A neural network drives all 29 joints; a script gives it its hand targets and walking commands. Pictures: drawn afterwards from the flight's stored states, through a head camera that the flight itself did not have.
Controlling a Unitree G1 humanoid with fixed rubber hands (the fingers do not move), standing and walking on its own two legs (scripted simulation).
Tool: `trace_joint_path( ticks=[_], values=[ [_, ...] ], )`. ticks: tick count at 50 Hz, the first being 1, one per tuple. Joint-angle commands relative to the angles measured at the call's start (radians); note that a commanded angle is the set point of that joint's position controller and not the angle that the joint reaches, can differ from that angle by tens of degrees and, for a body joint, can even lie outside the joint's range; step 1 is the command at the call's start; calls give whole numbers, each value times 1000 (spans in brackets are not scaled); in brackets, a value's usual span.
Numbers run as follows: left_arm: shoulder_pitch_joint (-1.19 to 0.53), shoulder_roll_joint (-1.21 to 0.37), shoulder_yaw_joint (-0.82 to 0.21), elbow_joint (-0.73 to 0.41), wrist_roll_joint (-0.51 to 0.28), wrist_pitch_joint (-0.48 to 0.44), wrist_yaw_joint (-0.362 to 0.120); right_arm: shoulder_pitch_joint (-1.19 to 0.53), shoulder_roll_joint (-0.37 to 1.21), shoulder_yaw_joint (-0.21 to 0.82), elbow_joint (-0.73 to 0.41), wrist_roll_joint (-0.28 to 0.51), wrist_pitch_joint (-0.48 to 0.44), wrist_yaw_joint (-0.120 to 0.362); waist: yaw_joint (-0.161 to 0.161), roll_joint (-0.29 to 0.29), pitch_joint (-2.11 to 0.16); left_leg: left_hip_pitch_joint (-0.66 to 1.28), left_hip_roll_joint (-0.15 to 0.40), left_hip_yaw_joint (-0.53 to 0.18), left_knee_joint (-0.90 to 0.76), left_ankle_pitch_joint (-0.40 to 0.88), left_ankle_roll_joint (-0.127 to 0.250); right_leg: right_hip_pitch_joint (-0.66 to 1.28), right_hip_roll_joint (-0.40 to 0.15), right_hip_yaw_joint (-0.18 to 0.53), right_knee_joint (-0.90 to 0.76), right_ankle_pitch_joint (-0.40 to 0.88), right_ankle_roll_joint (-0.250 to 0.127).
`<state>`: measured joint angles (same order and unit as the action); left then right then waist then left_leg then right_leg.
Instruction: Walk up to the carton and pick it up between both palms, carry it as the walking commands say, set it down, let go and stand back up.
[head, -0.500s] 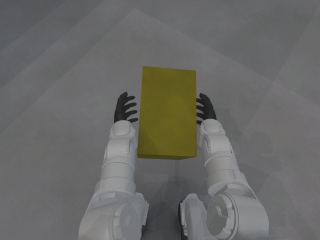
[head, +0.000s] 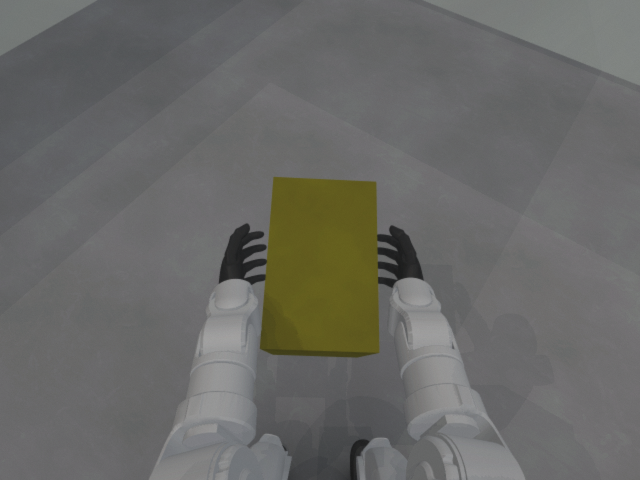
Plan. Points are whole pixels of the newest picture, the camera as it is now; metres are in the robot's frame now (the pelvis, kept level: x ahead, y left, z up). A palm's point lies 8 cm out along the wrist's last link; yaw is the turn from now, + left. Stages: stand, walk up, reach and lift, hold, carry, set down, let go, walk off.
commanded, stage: reach and lift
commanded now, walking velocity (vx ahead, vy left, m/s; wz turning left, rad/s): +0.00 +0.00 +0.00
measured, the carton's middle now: (319, 276) +0.40 +0.04 -0.10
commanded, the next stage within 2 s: none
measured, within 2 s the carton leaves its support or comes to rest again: neither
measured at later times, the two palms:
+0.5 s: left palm (220, 272) +0.34 +0.15 +0.04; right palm (420, 274) +0.36 -0.08 +0.04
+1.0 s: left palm (215, 271) +0.32 +0.14 +0.09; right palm (444, 269) +0.34 -0.09 +0.10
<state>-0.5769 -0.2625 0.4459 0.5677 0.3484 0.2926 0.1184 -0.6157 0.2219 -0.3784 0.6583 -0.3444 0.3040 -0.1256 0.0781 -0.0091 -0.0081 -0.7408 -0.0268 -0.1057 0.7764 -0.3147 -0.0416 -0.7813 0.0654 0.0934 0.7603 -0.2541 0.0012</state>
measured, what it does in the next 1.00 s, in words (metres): stands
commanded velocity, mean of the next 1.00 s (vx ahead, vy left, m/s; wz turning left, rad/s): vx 0.00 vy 0.00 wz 0.00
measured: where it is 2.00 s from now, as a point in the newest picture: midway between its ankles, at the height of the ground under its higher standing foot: outside the picture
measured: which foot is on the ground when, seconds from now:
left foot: down 0.00-1.00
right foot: down 0.00-1.00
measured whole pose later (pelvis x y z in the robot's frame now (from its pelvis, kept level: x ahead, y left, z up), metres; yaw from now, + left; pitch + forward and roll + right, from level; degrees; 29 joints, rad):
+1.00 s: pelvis +0.01 +0.00 +0.03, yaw +1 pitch -9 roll +0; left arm -0.53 -0.24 0.36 0.54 0.34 0.70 0.14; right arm -0.54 0.25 -0.34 0.56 -0.37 0.70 -0.12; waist 0.05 0.00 0.04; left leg -0.08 -0.01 -0.13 0.50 -0.26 -0.03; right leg -0.11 0.05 0.08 0.49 -0.21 -0.01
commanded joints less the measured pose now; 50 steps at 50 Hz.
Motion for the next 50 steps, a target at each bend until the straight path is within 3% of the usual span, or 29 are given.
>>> trace_joint_path(
  ticks=[1,5,6,8,9,15,16,17,18,19,22,23,24,25,26,27,28,35,36,37,38,42,44,45,46,47,48,49,50],
  values=[
    [-465,-1052,-537,109,-113,12,-264,-512,1007,504,53,108,-45,264,-15,20,-566,255,-91,51,-124,225,24,420,59,-10,-111,194,-15],
    [-441,-1069,-548,98,-128,23,-252,-516,1030,535,33,123,-30,276,7,17,-587,343,-85,47,-162,284,27,461,55,-18,-136,233,-14],
    [-450,-1080,-553,91,-138,25,-250,-502,1015,521,35,112,-28,275,-17,20,-578,339,-83,42,-170,278,21,486,56,-18,-145,227,-21],
    [-464,-1077,-549,86,-143,34,-244,-509,1027,516,43,118,-11,283,-7,24,-564,364,-78,43,-189,250,22,504,52,-20,-159,185,-24],
    [-466,-1091,-555,85,-134,39,-246,-505,1022,506,34,101,-12,282,-28,36,-549,385,-79,41,-198,248,22,493,53,-20,-175,183,-29],
    [-408,-1114,-570,81,-159,71,-240,-494,1048,573,-9,138,26,295,15,16,-557,468,-72,36,-231,314,25,580,46,-22,-195,236,-26],
    [-406,-1109,-568,71,-162,80,-240,-463,1046,565,-5,131,39,296,-7,-11,-542,473,-70,34,-236,311,28,590,45,-15,-208,236,-28],
    [-405,-1098,-557,82,-161,92,-242,-474,1019,549,-2,121,47,298,1,-4,-506,454,-66,32,-254,293,26,588,46,-22,-212,216,-29],
    [-414,-1124,-583,65,-184,96,-243,-468,1029,574,-33,129,51,295,-29,-15,-540,504,-64,31,-261,292,26,635,49,-22,-227,220,-27],
    [-419,-1109,-581,48,-193,103,-240,-481,1053,588,-31,154,66,292,13,-9,-517,497,-64,32,-262,290,29,643,46,-19,-227,209,-25],
    [-425,-1114,-619,11,-216,135,-241,-445,1063,599,-47,168,99,293,-9,11,-512,543,-62,34,-276,315,25,680,37,-12,-248,230,-28],
    [-384,-1110,-589,48,-206,149,-240,-454,1059,603,-49,178,110,288,12,4,-461,534,-63,35,-277,327,29,659,32,-11,-252,247,-21],
    [-401,-1126,-614,20,-215,163,-241,-444,1062,593,-64,173,119,287,-23,-9,-486,555,-62,33,-285,323,25,696,39,-14,-262,248,-23],
    [-374,-1103,-581,40,-194,180,-237,-430,1050,571,-34,180,136,288,22,33,-421,534,-59,39,-300,308,22,677,31,-13,-269,221,-25],
    [-367,-1108,-585,38,-201,193,-240,-416,1042,562,-38,167,148,286,-20,9,-383,544,-59,33,-310,284,26,675,29,-10,-281,205,-27],
    [-396,-1092,-574,13,-197,201,-239,-416,1056,558,-25,172,164,287,1,7,-356,550,-59,37,-320,269,30,671,30,-15,-290,178,-24],
    [-362,-1099,-568,39,-205,220,-238,-391,1044,558,-40,175,180,284,-19,12,-329,557,-54,36,-326,265,29,691,29,-15,-293,178,-25],
    [-411,-1115,-641,-61,-281,290,-239,-436,1113,618,-129,255,247,274,-11,35,-373,637,-51,30,-337,306,25,797,14,-12,-311,237,-19],
    [-416,-1089,-610,-30,-267,302,-241,-437,1087,577,-107,243,259,275,-16,8,-319,600,-50,35,-344,254,24,780,16,-15,-318,193,-17],
    [-422,-1084,-594,-24,-256,313,-246,-481,1089,566,-110,247,267,277,-12,33,-294,591,-52,36,-351,213,32,778,5,-9,-326,156,-21],
    [-441,-1089,-603,-36,-277,317,-245,-472,1089,573,-121,248,277,279,-27,-13,-320,627,-46,32,-352,222,31,788,11,-11,-330,162,-16],
    [-444,-1076,-622,-63,-299,348,-247,-487,1100,592,-150,282,312,275,-16,2,-324,655,-52,37,-351,249,26,820,6,-9,-337,195,-12],
    [-447,-1063,-595,-32,-288,368,-248,-501,1087,554,-135,265,334,272,-31,-19,-267,625,-46,30,-359,215,31,822,2,-8,-340,177,-11],
    [-484,-1070,-594,-31,-294,372,-248,-481,1070,524,-107,255,340,272,-49,9,-256,611,-42,32,-359,178,27,821,-4,-2,-345,141,-18],
    [-476,-1040,-546,-9,-276,377,-246,-491,1063,514,-94,249,350,271,-27,-9,-214,610,-46,32,-365,141,34,793,-6,-5,-355,96,-13],
    [-502,-1026,-539,2,-279,379,-249,-487,1058,490,-68,243,351,270,-39,-9,-192,592,-48,40,-367,111,34,793,-8,-1,-359,80,-14],
    [-487,-1012,-506,28,-258,384,-251,-513,1063,486,-63,249,359,269,-10,1,-157,595,-51,45,-373,84,38,763,-14,2,-365,43,-12],
    [-528,-989,-483,33,-252,384,-251,-506,1068,450,-19,228,365,267,-34,-39,-138,590,-49,35,-371,45,45,755,-13,-1,-368,5,-8],
    [-522,-990,-470,53,-236,391,-251,-506,1059,430,-5,233,366,265,-19,24,-126,569,-50,46,-380,35,40,766,-16,0,-366,12,-16]
  ],
)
